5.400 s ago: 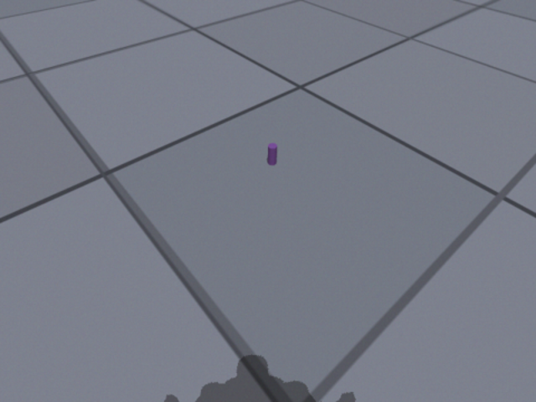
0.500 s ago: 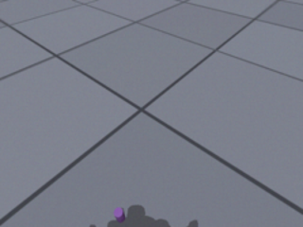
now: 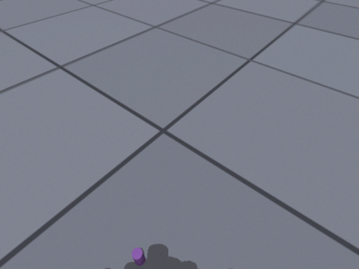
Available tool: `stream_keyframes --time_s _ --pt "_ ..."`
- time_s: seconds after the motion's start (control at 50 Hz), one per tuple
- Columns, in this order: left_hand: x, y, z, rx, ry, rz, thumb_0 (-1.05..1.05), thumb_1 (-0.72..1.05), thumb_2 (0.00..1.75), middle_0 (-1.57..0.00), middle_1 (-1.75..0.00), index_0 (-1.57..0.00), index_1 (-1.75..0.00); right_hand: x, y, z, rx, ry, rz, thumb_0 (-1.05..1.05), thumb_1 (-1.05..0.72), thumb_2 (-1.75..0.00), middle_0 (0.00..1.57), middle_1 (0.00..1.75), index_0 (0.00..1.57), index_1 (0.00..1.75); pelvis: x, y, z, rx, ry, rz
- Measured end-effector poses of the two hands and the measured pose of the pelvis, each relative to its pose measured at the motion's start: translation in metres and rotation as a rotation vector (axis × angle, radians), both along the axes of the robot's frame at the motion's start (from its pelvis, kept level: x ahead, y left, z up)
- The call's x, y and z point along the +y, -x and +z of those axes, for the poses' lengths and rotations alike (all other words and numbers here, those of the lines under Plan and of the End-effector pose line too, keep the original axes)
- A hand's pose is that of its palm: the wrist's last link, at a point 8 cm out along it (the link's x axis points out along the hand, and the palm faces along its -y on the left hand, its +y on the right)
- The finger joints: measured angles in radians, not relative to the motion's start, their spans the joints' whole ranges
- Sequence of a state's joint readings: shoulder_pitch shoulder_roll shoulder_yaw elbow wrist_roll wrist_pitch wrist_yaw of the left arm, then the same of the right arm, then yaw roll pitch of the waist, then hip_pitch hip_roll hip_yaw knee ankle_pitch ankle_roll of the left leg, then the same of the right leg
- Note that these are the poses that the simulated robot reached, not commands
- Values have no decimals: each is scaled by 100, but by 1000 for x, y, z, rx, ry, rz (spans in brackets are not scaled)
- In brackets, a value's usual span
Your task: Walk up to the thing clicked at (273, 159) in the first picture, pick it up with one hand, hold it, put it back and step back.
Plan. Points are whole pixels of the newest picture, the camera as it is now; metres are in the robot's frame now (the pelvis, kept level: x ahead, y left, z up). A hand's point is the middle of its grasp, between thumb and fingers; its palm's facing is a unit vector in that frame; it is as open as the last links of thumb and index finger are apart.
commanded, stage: walk up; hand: left
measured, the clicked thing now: (138, 256) +0.34 +0.20 -0.72
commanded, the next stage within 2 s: stand in 0.12 s
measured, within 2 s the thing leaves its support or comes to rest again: neither
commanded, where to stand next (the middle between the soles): -0.01 -0.01 m, yaw -1 degrees
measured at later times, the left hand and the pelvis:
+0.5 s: hand out of the picture +0.07 +0.25 -0.16, palm faces -0.02 -0.94 -0.33, open 7.4 cm; pelvis +0.00 +0.00 +0.00, yaw +0 degrees
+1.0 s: hand out of the picture +0.07 +0.25 -0.16, palm faces -0.02 -0.94 -0.34, open 7.4 cm; pelvis +0.00 -0.01 +0.00, yaw +1 degrees
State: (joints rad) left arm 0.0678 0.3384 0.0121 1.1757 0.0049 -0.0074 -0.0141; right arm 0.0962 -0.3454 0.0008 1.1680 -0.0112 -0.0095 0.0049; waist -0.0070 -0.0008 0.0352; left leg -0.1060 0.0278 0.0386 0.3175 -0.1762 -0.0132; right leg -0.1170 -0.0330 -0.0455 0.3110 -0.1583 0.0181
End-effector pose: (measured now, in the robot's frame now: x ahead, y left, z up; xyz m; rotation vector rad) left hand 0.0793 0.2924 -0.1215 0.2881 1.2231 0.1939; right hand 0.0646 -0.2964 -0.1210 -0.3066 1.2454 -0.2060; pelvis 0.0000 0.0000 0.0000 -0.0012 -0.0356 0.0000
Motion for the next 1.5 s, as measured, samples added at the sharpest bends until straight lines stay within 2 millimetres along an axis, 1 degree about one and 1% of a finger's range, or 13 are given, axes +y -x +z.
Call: stream_keyframes --time_s 0.22,0.36,0.7,0.84,1.0,1.3,1.5 --pt "1 2 1 -5 -7 -6 1 91 90 -20 -30 -20 -30 2 -10 2 -24 -1 13 1 -90 -90 21 30 20 30 0 0 0 -3 0 1" --pt "2 6 2 -10 -13 -10 1 91 90 -20 -30 -20 -30 1 -12 3 -34 -2 19 1 -90 -90 21 30 20 30 -1 1 0 -7 1 4" --pt "1 19 2 11 -16 -7 1 91 90 -20 -30 -20 -30 -3 -1 1 -6 -3 21 1 -90 -90 21 30 20 30 -3 4 0 -6 -1 8" --pt "0 21 2 20 -17 -4 1 91 90 -20 -30 -20 -30 -4 1 -1 8 -5 22 1 -90 -90 21 30 20 30 -5 3 0 -4 -1 10" --pt "-1 18 1 24 -18 -5 1 91 90 -20 -30 -20 -30 -5 -1 -2 16 -6 25 1 -90 -90 21 30 20 30 -6 0 0 1 0 12" --pt "-4 4 2 7 -17 -10 1 91 90 -20 -30 -20 -30 -6 -16 0 -5 -1 32 1 -90 -90 21 30 20 30 -7 -8 0 4 0 9" --pt "-3 -1 3 4 -20 -9 1 90 90 -21 -30 -20 -30 -6 -22 1 -18 -2 31 1 -90 -90 21 30 20 30 -8 -12 0 1 -1 6"
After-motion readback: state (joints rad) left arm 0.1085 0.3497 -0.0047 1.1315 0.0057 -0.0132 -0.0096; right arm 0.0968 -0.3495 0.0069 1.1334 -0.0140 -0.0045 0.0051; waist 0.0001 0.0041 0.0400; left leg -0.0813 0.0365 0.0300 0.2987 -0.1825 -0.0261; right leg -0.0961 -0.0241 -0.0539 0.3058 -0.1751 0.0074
